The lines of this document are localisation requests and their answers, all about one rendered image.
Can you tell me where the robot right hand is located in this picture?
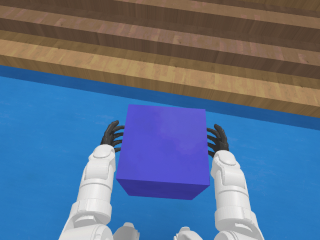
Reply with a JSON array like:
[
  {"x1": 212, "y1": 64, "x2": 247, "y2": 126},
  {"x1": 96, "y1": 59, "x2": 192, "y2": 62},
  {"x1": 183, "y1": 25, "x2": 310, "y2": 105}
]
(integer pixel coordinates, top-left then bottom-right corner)
[{"x1": 206, "y1": 124, "x2": 229, "y2": 158}]

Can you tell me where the robot right upper arm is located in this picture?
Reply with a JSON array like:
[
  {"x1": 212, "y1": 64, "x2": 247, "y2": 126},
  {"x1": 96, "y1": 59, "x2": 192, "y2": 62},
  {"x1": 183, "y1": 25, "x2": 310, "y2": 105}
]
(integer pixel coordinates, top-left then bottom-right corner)
[{"x1": 214, "y1": 230, "x2": 258, "y2": 240}]

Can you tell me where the right robot forearm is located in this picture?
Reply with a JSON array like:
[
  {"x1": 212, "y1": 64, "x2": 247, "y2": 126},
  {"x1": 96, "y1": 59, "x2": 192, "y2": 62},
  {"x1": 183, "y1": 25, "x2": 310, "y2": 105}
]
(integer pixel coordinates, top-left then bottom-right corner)
[{"x1": 210, "y1": 150, "x2": 265, "y2": 240}]

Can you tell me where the left robot shin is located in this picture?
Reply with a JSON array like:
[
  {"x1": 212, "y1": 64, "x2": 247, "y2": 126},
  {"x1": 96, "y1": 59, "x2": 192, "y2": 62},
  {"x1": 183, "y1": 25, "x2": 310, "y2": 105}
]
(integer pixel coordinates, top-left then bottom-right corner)
[{"x1": 123, "y1": 222, "x2": 134, "y2": 228}]

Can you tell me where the robot left hand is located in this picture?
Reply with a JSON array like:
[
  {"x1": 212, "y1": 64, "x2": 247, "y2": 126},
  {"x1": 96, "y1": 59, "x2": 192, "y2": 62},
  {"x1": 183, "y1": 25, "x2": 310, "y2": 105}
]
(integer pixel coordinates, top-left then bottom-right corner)
[{"x1": 100, "y1": 120, "x2": 125, "y2": 153}]

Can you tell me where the carton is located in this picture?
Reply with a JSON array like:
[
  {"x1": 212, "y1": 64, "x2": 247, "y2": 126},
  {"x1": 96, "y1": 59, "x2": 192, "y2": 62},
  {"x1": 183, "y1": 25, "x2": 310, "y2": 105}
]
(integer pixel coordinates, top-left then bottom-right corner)
[{"x1": 115, "y1": 104, "x2": 210, "y2": 200}]

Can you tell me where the left robot forearm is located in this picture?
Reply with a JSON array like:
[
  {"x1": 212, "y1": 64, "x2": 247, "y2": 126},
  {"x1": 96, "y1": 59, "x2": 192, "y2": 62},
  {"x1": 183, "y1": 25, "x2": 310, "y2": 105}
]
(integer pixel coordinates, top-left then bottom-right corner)
[{"x1": 58, "y1": 144, "x2": 116, "y2": 240}]

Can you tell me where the robot shin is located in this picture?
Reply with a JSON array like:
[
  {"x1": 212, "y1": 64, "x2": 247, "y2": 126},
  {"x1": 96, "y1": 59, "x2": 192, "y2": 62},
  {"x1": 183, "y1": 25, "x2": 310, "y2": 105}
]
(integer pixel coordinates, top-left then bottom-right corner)
[
  {"x1": 178, "y1": 227, "x2": 190, "y2": 234},
  {"x1": 123, "y1": 222, "x2": 134, "y2": 228}
]

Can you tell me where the right robot shin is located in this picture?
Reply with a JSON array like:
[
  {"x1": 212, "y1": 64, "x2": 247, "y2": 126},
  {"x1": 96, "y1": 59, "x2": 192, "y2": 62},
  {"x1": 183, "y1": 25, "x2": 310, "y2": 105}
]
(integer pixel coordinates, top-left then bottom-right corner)
[{"x1": 178, "y1": 227, "x2": 190, "y2": 234}]

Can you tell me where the robot left upper arm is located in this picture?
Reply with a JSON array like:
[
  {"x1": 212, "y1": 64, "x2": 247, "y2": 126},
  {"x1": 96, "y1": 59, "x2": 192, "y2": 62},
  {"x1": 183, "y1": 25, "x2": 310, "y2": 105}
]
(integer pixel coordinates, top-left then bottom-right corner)
[{"x1": 59, "y1": 223, "x2": 114, "y2": 240}]

